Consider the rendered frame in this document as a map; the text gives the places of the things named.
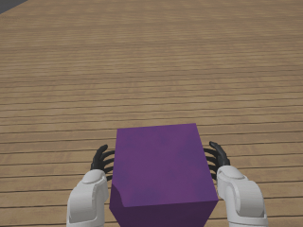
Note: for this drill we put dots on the left robot forearm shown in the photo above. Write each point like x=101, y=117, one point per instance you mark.
x=85, y=206

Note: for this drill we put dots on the right robot forearm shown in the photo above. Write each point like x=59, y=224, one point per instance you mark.
x=245, y=206

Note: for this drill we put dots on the left robot hand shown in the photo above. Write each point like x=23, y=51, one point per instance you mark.
x=98, y=162

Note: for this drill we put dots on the carton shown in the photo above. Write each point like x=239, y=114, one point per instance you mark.
x=161, y=178

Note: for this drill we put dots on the right robot hand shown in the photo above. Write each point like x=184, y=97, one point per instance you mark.
x=220, y=160

